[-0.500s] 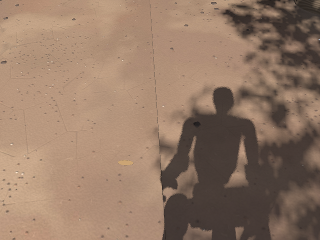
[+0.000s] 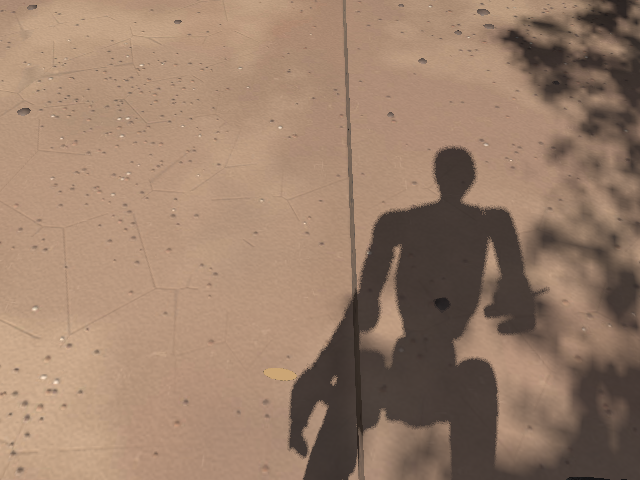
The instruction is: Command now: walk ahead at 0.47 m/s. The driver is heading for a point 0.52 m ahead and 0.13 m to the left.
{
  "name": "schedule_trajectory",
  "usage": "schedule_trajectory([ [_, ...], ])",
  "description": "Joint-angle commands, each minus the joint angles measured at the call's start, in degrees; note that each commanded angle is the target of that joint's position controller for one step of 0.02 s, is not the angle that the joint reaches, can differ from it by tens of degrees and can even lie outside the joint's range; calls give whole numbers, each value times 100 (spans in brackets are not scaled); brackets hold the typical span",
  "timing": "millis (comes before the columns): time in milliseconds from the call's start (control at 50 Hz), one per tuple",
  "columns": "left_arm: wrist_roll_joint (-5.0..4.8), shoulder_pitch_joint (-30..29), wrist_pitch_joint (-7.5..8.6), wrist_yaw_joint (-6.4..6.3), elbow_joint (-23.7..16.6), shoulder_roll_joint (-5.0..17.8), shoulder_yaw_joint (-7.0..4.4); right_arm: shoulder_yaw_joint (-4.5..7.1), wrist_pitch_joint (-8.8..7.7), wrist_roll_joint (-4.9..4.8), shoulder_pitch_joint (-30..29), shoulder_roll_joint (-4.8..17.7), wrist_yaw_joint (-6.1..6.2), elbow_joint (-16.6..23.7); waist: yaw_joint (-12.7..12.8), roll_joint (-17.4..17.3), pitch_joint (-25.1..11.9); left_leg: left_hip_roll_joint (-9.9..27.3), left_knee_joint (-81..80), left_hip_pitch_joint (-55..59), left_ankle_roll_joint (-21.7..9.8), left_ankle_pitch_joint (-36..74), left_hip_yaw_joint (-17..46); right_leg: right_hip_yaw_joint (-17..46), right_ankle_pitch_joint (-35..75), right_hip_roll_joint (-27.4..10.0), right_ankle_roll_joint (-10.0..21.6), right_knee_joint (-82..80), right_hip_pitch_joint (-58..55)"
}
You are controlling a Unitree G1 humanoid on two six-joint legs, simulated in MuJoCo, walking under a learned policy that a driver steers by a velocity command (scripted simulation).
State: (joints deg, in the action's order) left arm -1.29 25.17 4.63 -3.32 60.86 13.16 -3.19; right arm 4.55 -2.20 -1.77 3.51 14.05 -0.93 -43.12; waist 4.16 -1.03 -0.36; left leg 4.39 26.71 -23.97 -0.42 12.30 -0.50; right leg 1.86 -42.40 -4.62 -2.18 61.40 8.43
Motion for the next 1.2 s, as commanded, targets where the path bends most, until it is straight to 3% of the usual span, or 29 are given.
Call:
schedule_trajectory([
  [20,75,-1137,143,146,-499,-149,38,93,111,348,3280,194,-55,-1099,-1728,-1213,-404,534,-309,3894,-598,979,277,6,-64,647,233,4548,3162],
  [40,-9,-672,244,241,-643,-766,210,-104,-3,604,3067,158,-120,-961,-1244,-1983,-423,873,1333,3955,-654,3438,692,877,-568,911,467,6130,4395],
  [60,-100,-127,312,311,-768,-717,232,-120,17,559,3199,209,-193,-1013,-876,-2039,-865,1198,982,3980,-961,3641,1371,811,120,971,521,6720,4961],
  [80,-214,-59,337,287,-1061,-362,218,10,53,446,3056,670,-236,-1001,-668,-1691,-1169,1869,-220,3790,-1613,961,2581,275,949,949,377,6803,5363],
  [120,-140,-1247,204,160,-1505,-206,266,-174,12,280,1892,319,-142,-894,-447,-620,-425,1897,-1179,2479,-1743,-2355,3057,-234,1870,237,430,6962,6018],
  [200,-66,-1929,-34,275,-2160,-671,513,-594,-74,339,1832,-491,48,-1257,-73,-380,488,1383,-1136,853,-1237,-2589,2132,403,1916,50,624,7413,6743],
  [240,15,-2024,65,382,-2487,-466,572,-657,-25,321,1467,-386,158,-1133,194,-133,708,768,-1420,145,-906,-2507,1172,338,2740,-73,607,5135,6382],
  [280,162,-2509,118,338,-2667,-549,605,-615,51,261,2227,-229,247,-1325,-143,-20,453,458,-1540,441,-949,-2228,964,-274,3194,-80,311,4004,6108],
  [320,256,-3245,146,315,-2937,-682,676,-481,87,128,2910,3,366,-1433,-493,102,287,610,-2091,1007,-1104,-1211,1061,-722,3378,-219,182,2596,5495],
  [360,87,-4032,170,338,-3183,-811,712,-397,171,15,3406,37,453,-1534,-805,-58,477,813,-2357,1948,-1086,-408,1023,-936,2963,-149,196,1252,5260],
  [460,-66,-3677,143,514,-3089,-629,589,-352,413,226,3608,202,348,-1522,-244,-1371,-97,1062,-775,3856,-883,5484,414,-1403,1456,819,828,-226,4009],
  [480,-42,-3565,220,541,-2978,-654,539,-412,405,222,3852,-311,315,-1617,-275,-913,-339,969,34,3304,-680,6043,395,-640,2171,700,1033,-285,3139],
  [500,-31,-2977,209,566,-2872,-663,466,-381,339,213,3799,-180,246,-1680,83,-925,-850,991,660,2500,-592,6002,484,-123,2199,532,1226,-547,1654],
  [540,105,-1363,66,499,-2274,-146,189,-234,208,77,3046,68,162,-1475,717,-88,-1655,180,2556,707,-353,4489,257,1493,1201,-253,1406,-1808,-898],
  [560,232,-460,88,480,-1800,150,69,-182,90,62,2108,153,132,-1084,1133,745,-1628,-454,4315,-135,-325,-990,678,2590,1511,-787,1567,-3037,-1434],
  [580,347,-381,173,497,-1422,171,-27,-115,45,68,1505,102,142,-619,817,1337,-1315,-665,5349,-678,-553,-3060,1214,3268,1819,-1310,1514,-3198,-869],
  [620,161,-770,396,502,-1187,-69,-64,-108,40,107,704,-10,281,3,422,338,4,-483,5046,-1113,-836,-3473,1391,2002,3131,-938,1076,-3267,553],
  [680,102,-1240,549,343,-903,-678,24,-157,220,10,1611,-247,297,-201,-369,157,400,-272,4623,-795,-613,-3048,1095,1222,3019,-761,1048,-3296,1504],
  [740,61,-1639,533,154,-889,-417,4,-199,343,129,1566,-299,246,-41,-874,160,648,-341,3309,-290,-223,-2091,519,484,3240,-541,985,-3371,2621],
  [820,19,-1329,390,-152,-898,237,-165,-254,362,196,836,-248,-22,32,-556,498,34,-361,1223,945,253,56,138,-38,2440,-267,926,-2605,2687],
  [900,-12,-793,280,-259,-862,59,-230,-189,371,218,277,-18,-24,76,-106,187,-120,75,-249,464,48,903,242,493,2629,-641,665,-1210,1398],
  [940,35,-805,197,-301,-833,-62,-236,-85,269,221,1059,98,-34,-295,-402,248,-187,68,-1218,1413,-109,1528,-22,221,2944,-381,441,-99,1531],
  [960,48,-760,156,-266,-693,-278,-186,-8,198,320,1862,233,0,-638,-825,-92,-349,18,-1633,2225,-351,2307,-370,-415,2333,274,241,1492,1767],
  [980,165,-312,157,-156,-673,-576,-127,-3,37,546,2319,614,1,-826,-817,-1138,-791,972,-128,3848,-892,5912,493,-556,-934,835,-90,3684,3521],
  [1000,2,351,172,-57,-559,-459,-106,-110,-31,552,2054,571,-23,-757,-554,-1030,-1249,1672,568,4150,-1520,6397,1031,467,-846,772,-116,4551,4280],
  [1060,-183,-92,-20,-98,-933,-167,-45,-243,10,371,711,451,17,-429,-38,-159,-1744,2405,-304,2970,-2217,1367,2243,908,563,-21,-232,5079,4646],
  [1080,-81,-635,-189,-166,-1040,-67,-68,-372,22,383,338,116,122,-301,-73,163,-1383,2384,-729,1953,-2141,587,2492,804,889,-114,-337,4831,4177],
  [1140,138,-1253,-366,-235,-1270,-229,-65,-475,46,438,739,-134,300,-491,-225,-89,-660,1468,-742,1159,-1712,88,1727,583,869,-24,-280,4266,4043],
  [1200,123,-1473,-314,-198,-1409,-500,61,-422,124,403,1300,-143,430,-650,-338,-503,-687,1033,-605,1419,-1502,400,1211,501,799,-74,-207,3462,4020],
])
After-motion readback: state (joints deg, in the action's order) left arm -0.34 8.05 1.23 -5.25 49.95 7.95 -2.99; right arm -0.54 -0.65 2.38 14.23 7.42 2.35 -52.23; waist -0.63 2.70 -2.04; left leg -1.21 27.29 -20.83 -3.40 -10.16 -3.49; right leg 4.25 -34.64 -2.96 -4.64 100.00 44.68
